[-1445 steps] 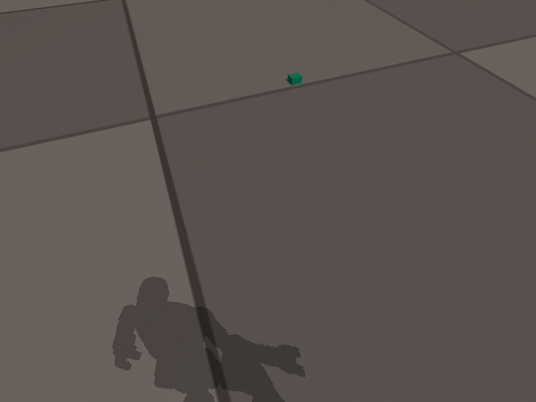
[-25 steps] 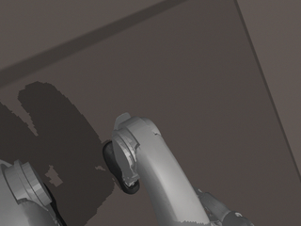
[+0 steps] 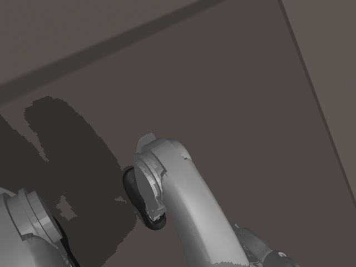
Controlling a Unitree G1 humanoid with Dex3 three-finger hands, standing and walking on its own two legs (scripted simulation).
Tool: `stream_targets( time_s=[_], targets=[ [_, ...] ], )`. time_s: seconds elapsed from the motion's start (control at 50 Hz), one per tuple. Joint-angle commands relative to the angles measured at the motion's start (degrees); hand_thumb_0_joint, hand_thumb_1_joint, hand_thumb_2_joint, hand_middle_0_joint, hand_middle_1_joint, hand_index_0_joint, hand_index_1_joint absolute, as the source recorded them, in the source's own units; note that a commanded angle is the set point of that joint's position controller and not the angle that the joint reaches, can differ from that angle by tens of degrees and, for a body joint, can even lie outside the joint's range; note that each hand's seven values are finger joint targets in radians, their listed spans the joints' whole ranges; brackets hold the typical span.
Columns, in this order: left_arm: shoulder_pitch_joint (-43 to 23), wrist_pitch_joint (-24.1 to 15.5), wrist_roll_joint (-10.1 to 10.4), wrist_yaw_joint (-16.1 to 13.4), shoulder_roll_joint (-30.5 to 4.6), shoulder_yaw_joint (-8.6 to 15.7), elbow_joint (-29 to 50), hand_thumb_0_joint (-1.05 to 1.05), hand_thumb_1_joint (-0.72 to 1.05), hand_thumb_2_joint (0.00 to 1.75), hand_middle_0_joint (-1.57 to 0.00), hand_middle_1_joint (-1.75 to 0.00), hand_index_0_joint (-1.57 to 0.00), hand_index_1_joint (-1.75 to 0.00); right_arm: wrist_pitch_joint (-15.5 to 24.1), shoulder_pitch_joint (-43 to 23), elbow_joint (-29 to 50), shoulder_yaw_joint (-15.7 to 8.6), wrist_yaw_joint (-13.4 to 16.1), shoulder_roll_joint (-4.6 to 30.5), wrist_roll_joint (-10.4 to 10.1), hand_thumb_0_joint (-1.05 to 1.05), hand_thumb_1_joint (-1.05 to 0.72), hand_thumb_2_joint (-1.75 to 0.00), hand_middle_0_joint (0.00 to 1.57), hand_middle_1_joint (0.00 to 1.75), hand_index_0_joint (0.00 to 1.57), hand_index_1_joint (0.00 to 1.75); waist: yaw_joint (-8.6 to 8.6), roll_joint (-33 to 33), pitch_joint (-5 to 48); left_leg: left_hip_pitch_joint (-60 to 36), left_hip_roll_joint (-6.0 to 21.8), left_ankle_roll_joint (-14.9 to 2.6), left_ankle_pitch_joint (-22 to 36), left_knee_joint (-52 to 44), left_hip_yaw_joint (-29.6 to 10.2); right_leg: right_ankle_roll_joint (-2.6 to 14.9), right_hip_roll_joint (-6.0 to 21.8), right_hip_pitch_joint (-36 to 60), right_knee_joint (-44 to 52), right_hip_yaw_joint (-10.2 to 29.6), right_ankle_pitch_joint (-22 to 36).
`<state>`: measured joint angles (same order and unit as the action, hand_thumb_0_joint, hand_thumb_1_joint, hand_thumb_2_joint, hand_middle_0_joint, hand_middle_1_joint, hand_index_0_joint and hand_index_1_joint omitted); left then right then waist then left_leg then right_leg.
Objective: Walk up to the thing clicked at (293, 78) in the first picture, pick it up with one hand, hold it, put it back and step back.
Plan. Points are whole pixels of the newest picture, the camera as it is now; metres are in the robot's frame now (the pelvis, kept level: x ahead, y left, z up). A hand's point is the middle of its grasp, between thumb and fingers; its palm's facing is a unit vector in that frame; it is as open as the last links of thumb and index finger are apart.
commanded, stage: settle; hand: left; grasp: from above
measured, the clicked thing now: out of the picture +0.46 +0.38 -0.30
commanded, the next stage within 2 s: lift in 1.00 s
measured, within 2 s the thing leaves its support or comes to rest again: leaves its support in 0.40 s
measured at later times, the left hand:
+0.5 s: hand out of the picture +0.46 +0.37 -0.25, palm faces -0.34 -0.24 -0.91, open 9.5 cm
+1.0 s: hand out of the picture +0.45 +0.39 -0.16, palm faces -0.34 -0.21 -0.92, open 9.6 cm
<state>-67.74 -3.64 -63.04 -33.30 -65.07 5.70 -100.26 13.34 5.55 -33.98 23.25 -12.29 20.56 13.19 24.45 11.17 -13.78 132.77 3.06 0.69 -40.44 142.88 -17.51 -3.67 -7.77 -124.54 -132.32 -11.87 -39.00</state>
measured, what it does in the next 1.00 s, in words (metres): stands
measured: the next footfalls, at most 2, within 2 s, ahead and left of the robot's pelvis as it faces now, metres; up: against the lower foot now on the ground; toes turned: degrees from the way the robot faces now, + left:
none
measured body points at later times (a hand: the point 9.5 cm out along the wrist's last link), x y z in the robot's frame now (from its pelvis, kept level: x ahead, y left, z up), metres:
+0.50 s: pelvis +0.00 +0.00 +0.00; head +0.29 +0.15 +0.31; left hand +0.48 +0.38 -0.20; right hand +0.06 -0.24 -0.05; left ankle +0.06 +0.13 -0.29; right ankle +0.11 -0.11 -0.29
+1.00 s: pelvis +0.00 -0.01 +0.00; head +0.24 +0.11 +0.36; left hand +0.47 +0.39 -0.11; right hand +0.10 -0.26 -0.08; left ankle +0.06 +0.13 -0.29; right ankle +0.11 -0.11 -0.29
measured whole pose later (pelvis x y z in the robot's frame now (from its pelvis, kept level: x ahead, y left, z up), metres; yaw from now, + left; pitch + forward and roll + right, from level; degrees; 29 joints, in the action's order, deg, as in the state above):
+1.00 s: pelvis +0.00 -0.01 +0.00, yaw +5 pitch +32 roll -11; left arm -61.4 1.5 -62.0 -17.9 -49.5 4.4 -81.0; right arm 5.4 9.2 -35.1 11.6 -12.3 18.7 7.2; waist 16.3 2.2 -1.2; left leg 135.0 2.1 0.9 -38.3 139.7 -12.1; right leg -2.4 -5.3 -128.1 -133.7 -7.8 -39.7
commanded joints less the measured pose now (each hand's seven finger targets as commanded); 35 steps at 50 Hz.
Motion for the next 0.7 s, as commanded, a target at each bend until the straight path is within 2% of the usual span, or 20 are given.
stream_targets(
  time_s=[0.0,0.06,0.08,0.1,0.16,0.2,0.24,0.3,0.32,0.36,0.4,0.42,0.44,0.48,0.52,0.54,0.58,0.62,0.64,0.68],
  targets=[
    [-12.78,-0.12,0.21,-1.77,-12.41,-0.53,6.76,0.0,0.51,0.55,-0.88,-0.63,-0.9,-0.61,-0.35,10.89,-1.11,-5.49,0.65,20.12,0.14,0.0,-0.89,-0.9,0.2,0.3,0.2,0.3,3.42,-35.76,35.67,-28.91,3.13,-0.5,13.54,-14.25,5.08,4.51,-1.36,21.13,11.08,-6.08,16.74],
    [-10.94,0.0,0.21,-1.87,-11.81,-0.06,4.92,0.0,0.58,0.57,-0.94,-0.61,-0.95,-0.59,-0.45,11.67,-2.24,-5.05,0.68,19.65,0.29,0.0,-0.89,-0.9,0.2,0.3,0.2,0.3,3.15,-35.13,36.44,-28.78,3.14,-0.55,14.29,-13.94,5.13,4.29,-1.33,21.74,11.05,-6.35,17.44],
    [-12.18,-0.12,0.25,-1.63,-11.93,-0.53,6.97,0.0,0.61,0.56,-0.95,-0.6,-0.97,-0.58,-0.31,11.4,-1.57,-5.43,0.59,20.03,0.08,0.0,-0.89,-0.9,0.2,0.3,0.2,0.3,3.39,-35.78,36.14,-29.18,3.1,-0.63,14.82,-13.73,5.16,4.29,-1.21,21.56,11.0,-6.07,17.86],
    [-9.96,0.21,0.31,-1.6,-11.12,-0.68,4.29,0.0,0.53,0.53,-0.91,-0.61,-0.94,-0.59,-0.47,11.87,-2.1,-4.92,0.63,19.19,0.17,0.0,-0.9,-0.9,0.2,0.3,0.2,0.3,3.42,-34.16,35.94,-28.9,3.08,-0.78,15.15,-13.57,5.43,4.11,-1.28,22.65,11.46,-5.98,18.56],
    [-12.11,-0.1,1.0,-1.42,-12.86,0.0,6.87,0.0,0.48,0.48,-0.88,-0.61,-0.92,-0.57,-0.47,11.36,-1.61,-5.66,0.83,19.87,0.07,0.0,-0.9,-0.9,0.2,0.3,0.2,0.3,2.81,-34.54,36.14,-28.05,3.01,-0.8,12.85,-13.87,5.68,4.26,-1.28,22.33,11.71,-5.7,16.57],
    [-13.12,0.24,0.68,-0.85,-12.44,-0.44,7.96,0.0,0.47,0.49,-0.88,-0.6,-0.91,-0.57,-0.43,11.28,-1.49,-5.98,0.86,19.92,-0.13,0.0,-0.9,-0.9,0.2,0.3,0.2,0.3,2.86,-36.15,36.3,-28.92,2.98,-0.55,12.43,-14.28,5.57,4.52,-1.13,21.09,11.31,-5.69,15.8],
    [-12.73,0.29,0.74,-0.77,-12.57,-0.38,8.6,0.0,0.47,0.55,-0.91,-0.58,-0.92,-0.57,-0.46,11.26,-1.4,-5.88,0.97,19.67,-0.06,0.0,-0.9,-0.9,0.2,0.3,0.2,0.3,2.61,-35.4,37.81,-28.63,3.01,-0.77,12.93,-13.63,5.8,4.31,-1.37,22.58,11.74,-5.55,16.62],
    [-11.42,0.8,0.63,-0.74,-12.72,0.98,9.59,0.0,0.5,0.54,-0.93,-0.58,-0.94,-0.57,-0.83,12.31,-2.55,-6.36,0.83,19.34,-0.32,0.0,-0.9,-0.9,0.2,0.3,0.2,0.3,1.71,-37.81,39.8,-31.84,3.24,-0.3,16.23,-14.46,5.22,4.47,-1.08,21.4,10.79,-6.05,18.28],
    [-14.01,0.85,0.37,-0.52,-12.86,0.5,13.23,0.0,0.51,0.53,-0.94,-0.58,-0.96,-0.56,-0.77,11.52,-1.23,-6.52,0.67,19.32,-0.47,0.0,-0.9,-0.9,0.2,0.3,0.2,0.3,1.74,-39.54,40.67,-32.99,3.18,-0.25,17.39,-14.48,5.4,4.6,-1.04,21.55,10.66,-5.73,19.01],
    [-13.43,1.52,0.55,0.04,-12.03,0.52,13.0,0.0,0.52,0.53,-0.94,-0.59,-0.96,-0.57,-0.79,11.98,-1.91,-7.15,0.46,19.17,-0.92,0.0,-0.9,-0.9,0.2,0.3,0.2,0.3,1.47,-38.65,40.71,-31.65,2.95,-0.42,16.86,-14.06,5.89,4.61,-1.12,20.92,10.79,-5.43,18.93],
    [-11.66,1.83,1.08,0.13,-11.29,0.96,13.08,0.0,0.5,0.54,-0.94,-0.56,-0.95,-0.56,-0.99,11.28,-1.45,-7.43,0.57,18.94,-0.78,0.0,-0.9,-0.9,0.2,0.3,0.2,0.3,0.86,-37.74,41.41,-29.97,2.75,-0.69,15.23,-14.33,6.65,4.42,-1.46,23.31,12.05,-5.05,18.78],
    [-12.55,2.11,0.57,0.66,-11.41,1.1,15.86,0.0,0.51,0.54,-0.94,-0.57,-0.95,-0.56,-1.0,12.4,-1.97,-8.06,0.39,18.97,-1.1,0.0,-0.9,-0.9,0.2,0.3,0.2,0.3,0.48,-39.66,41.96,-31.37,2.64,-0.37,16.47,-14.81,6.54,4.65,-1.1,22.09,11.39,-5.23,19.08],
    [-10.66,2.59,0.46,1.2,-11.05,1.34,15.62,0.0,0.52,0.53,-0.93,-0.58,-0.95,-0.57,-1.14,12.21,-2.23,-8.49,0.31,18.68,-1.1,0.0,-0.9,-0.9,0.2,0.3,0.2,0.3,-0.72,-40.5,42.87,-32.8,2.66,-0.14,16.68,-15.31,6.48,4.91,-1.1,20.89,10.92,-5.24,18.44],
    [-12.16,3.11,0.83,2.18,-10.86,1.78,20.26,0.0,0.51,0.52,-0.93,-0.57,-0.95,-0.55,-1.41,11.88,-2.06,-9.16,0.0,18.36,-1.57,0.0,-0.9,-0.9,0.2,0.3,0.2,0.3,-1.69,-43.06,46.08,-35.18,2.6,0.06,19.18,-15.53,6.49,5.09,-1.0,20.39,10.37,-4.99,19.4],
    [-11.89,3.88,1.18,3.44,-8.5,1.14,22.13,0.0,0.52,0.51,-0.93,-0.58,-0.95,-0.56,-1.72,12.09,-1.96,-10.28,-0.55,18.02,-2.38,0.0,-0.9,-0.9,0.2,0.3,0.2,0.3,-2.24,-42.3,47.11,-34.5,2.4,-0.11,19.95,-15.1,6.66,5.21,-0.84,18.68,9.97,-4.8,20.06],
    [-8.94,4.41,1.48,3.93,-7.23,1.25,19.67,0.0,0.53,0.53,-0.93,-0.58,-0.96,-0.56,-2.03,12.3,-2.26,-10.75,-0.67,17.72,-2.51,0.0,-0.9,-0.9,0.2,0.3,0.2,0.3,-2.48,-40.74,46.61,-33.55,2.34,-0.24,19.03,-15.3,7.04,5.12,-1.08,19.1,10.47,-4.62,19.55],
    [-10.58,4.78,1.68,5.29,-5.36,0.56,21.93,0.0,0.54,0.53,-0.94,-0.59,-0.96,-0.57,-2.5,12.92,-2.58,-11.63,-0.88,17.25,-3.12,0.0,-0.9,-0.9,0.2,0.3,0.2,0.3,-2.48,-40.06,46.12,-31.27,1.93,-0.51,17.43,-15.32,7.66,5.18,-0.89,18.4,10.83,-3.99,18.98],
    [-10.05,5.1,1.65,6.86,-4.29,0.35,23.58,0.0,0.57,0.55,-0.95,-0.61,-0.98,-0.58,-3.03,13.21,-2.32,-12.49,-1.09,16.9,-3.66,0.0,-0.9,-0.9,0.2,0.3,0.2,0.3,-3.61,-39.37,46.2,-29.69,1.55,-0.6,15.25,-16.04,8.04,5.43,-0.65,17.7,10.82,-3.58,17.26],
    [-8.69,5.36,1.59,7.82,-2.36,-0.51,22.85,0.0,0.58,0.55,-0.96,-0.61,-0.99,-0.58,-3.36,13.51,-2.44,-13.02,-1.13,16.54,-3.96,0.0,-0.9,-0.9,0.2,0.3,0.2,0.3,-3.8,-38.45,46.63,-30.01,1.57,-0.68,15.13,-15.97,8.14,5.33,-0.72,17.53,10.77,-3.38,17.08],
    [-10.49,5.33,1.98,9.16,-0.67,-1.26,25.04,0.0,0.59,0.58,-0.97,-0.62,-0.99,-0.6,-3.9,14.24,-2.19,-13.59,-1.24,16.16,-4.49,0.0,-0.9,-0.9,0.2,0.3,0.2,0.3,-3.29,-36.18,46.19,-27.55,1.25,-1.18,13.8,-15.78,8.58,5.23,-0.54,18.1,11.61,-2.78,16.62]
  ],
)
